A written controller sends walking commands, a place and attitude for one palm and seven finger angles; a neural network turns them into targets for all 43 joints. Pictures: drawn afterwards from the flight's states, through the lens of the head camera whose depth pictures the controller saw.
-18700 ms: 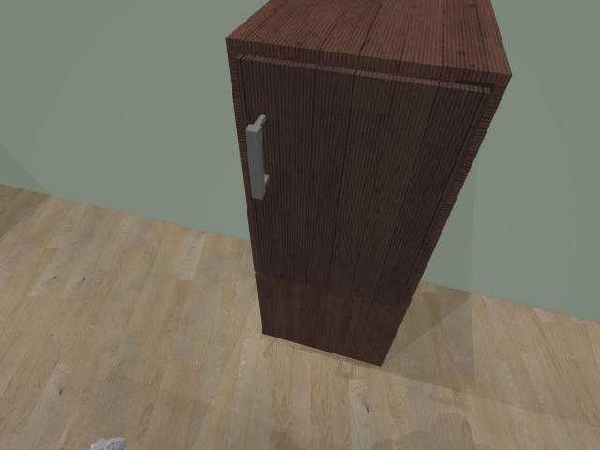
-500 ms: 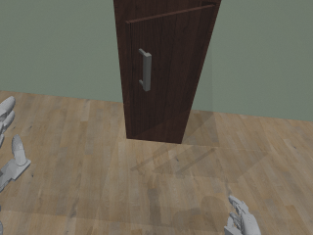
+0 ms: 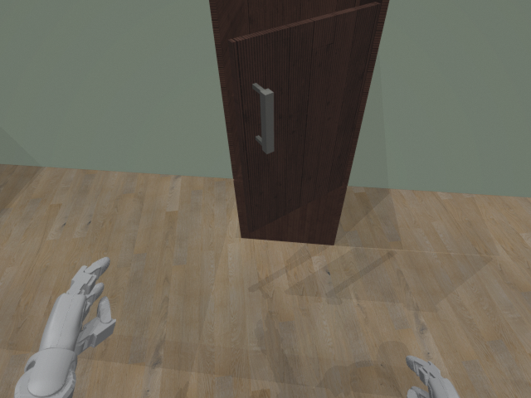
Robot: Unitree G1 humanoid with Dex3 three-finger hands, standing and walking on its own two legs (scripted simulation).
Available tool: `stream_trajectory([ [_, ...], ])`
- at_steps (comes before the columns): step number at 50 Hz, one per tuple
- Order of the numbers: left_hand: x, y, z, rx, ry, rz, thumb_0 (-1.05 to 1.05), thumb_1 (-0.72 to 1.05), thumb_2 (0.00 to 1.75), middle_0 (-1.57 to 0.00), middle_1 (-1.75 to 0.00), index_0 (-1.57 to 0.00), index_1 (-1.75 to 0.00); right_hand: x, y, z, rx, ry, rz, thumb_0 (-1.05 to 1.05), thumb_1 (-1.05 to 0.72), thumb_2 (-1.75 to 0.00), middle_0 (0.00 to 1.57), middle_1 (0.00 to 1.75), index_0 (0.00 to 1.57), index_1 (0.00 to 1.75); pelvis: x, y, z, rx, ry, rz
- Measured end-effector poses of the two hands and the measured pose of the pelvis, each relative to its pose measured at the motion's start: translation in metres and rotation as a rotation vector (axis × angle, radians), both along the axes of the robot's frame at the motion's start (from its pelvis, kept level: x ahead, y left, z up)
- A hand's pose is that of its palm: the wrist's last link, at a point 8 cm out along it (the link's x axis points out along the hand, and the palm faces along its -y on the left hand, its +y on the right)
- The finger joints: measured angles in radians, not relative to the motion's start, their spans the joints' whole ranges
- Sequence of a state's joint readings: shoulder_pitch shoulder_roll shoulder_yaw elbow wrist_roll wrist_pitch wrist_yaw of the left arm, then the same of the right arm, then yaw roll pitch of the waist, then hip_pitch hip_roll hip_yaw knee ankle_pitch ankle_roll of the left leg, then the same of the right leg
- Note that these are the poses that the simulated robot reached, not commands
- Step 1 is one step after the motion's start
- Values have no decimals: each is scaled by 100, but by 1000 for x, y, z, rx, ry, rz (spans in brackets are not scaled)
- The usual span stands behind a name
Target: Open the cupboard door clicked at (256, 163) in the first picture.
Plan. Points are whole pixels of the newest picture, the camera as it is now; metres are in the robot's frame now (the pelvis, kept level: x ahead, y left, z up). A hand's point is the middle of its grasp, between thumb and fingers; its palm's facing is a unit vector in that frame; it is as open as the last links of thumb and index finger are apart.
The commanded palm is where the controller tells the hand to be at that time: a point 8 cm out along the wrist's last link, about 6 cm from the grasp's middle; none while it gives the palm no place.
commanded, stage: let the arm hang, fingers relaxed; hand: left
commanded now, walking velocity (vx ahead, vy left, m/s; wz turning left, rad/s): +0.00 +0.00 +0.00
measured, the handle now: (262, 119) +0.67 +0.05 +0.07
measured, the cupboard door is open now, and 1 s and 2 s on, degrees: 39 39 39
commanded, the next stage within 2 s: look to check the result in 0.98 s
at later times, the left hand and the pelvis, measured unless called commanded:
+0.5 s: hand out of the picture -0.05 +0.19 -0.16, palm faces +0.04 -0.97 -0.26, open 7.3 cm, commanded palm none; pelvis +0.01 -0.02 +0.01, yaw +1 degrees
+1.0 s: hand out of the picture +0.08 +0.15 -0.16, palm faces +0.03 -0.98 -0.22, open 7.3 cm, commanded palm none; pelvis +0.04 -0.04 +0.01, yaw +1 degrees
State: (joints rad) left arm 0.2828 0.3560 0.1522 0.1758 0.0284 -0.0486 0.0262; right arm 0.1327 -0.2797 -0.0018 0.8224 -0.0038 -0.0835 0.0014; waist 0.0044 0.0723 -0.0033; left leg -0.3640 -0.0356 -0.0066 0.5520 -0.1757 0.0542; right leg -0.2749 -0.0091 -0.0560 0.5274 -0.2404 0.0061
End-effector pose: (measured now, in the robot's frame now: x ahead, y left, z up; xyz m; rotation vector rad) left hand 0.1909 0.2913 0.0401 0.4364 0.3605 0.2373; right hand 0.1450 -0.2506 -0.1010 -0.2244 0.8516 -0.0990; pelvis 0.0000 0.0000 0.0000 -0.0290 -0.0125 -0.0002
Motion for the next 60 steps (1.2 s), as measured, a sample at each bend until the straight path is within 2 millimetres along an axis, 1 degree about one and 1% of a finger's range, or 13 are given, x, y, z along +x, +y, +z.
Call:
stream_trajectory([
  [2,-16,-10,-56,-66,245,11,0,90,90,-20,-30,-20,-30,-12,-7,-8,0,48,-27,1,-91,-89,20,30,20,30,-2,-1,-2,8,-3,-6],
  [4,-43,-27,-102,-135,446,17,0,91,90,-20,-30,-20,-30,-28,-14,-12,-10,106,-48,1,-91,-89,20,30,20,30,-3,-3,-3,15,-7,-9],
  [6,-75,-46,-137,-206,607,28,1,91,90,-20,-30,-20,-30,-49,-20,-15,-29,182,-62,1,-91,-89,20,30,20,30,-4,-7,-2,18,-11,-9],
  [9,-125,-73,-171,-305,795,58,1,91,90,-20,-30,-20,-30,-82,-28,-16,-58,312,-79,1,-91,-89,20,30,20,30,-4,-12,0,18,-13,-2],
  [12,-172,-85,-185,-354,928,127,1,93,90,-21,-30,-21,-30,-111,-32,-17,-72,434,-93,1,-91,-89,20,30,20,30,-3,-17,2,15,-12,9],
  [15,-209,-85,-186,-371,1025,194,1,94,90,-21,-30,-21,-30,-131,-32,-20,-68,521,-105,1,-91,-89,20,30,20,30,-1,-21,4,12,-11,18],
  [20,-244,-74,-176,-343,1109,288,1,93,90,-21,-30,-21,-30,-143,-24,-28,-31,578,-114,1,-91,-89,20,30,20,30,4,-23,6,9,-17,26],
  [25,-240,-60,-168,-296,1105,325,1,92,90,-21,-30,-20,-30,-136,-11,-37,15,571,-111,1,-91,-89,20,30,20,30,9,-24,6,8,-23,25],
  [31,-197,-53,-166,-272,1017,303,0,91,90,-20,-30,-20,-30,-119,1,-42,51,539,-99,1,-91,-89,20,30,20,30,17,-23,8,18,-24,20],
  [37,-150,-63,-162,-277,918,252,0,91,90,-20,-30,-20,-30,-99,0,-40,56,507,-88,1,-92,-89,20,30,20,30,24,-25,10,28,-18,20],
  [43,-122,-79,-164,-298,880,212,0,91,90,-20,-30,-20,-30,-82,-10,-37,43,481,-93,1,-91,-89,20,30,20,30,32,-30,12,32,-17,19],
  [50,-115,-93,-167,-318,893,204,0,91,90,-20,-30,-20,-30,-71,-19,-34,28,478,-97,1,-91,-89,20,30,20,30,41,-36,13,32,-18,17],
  [60,-131,-99,-168,-317,960,237,0,91,90,-20,-30,-20,-30,-69,-23,-35,30,507,-100,1,-91,-89,20,30,20,30,49,-42,13,31,-16,14],
])
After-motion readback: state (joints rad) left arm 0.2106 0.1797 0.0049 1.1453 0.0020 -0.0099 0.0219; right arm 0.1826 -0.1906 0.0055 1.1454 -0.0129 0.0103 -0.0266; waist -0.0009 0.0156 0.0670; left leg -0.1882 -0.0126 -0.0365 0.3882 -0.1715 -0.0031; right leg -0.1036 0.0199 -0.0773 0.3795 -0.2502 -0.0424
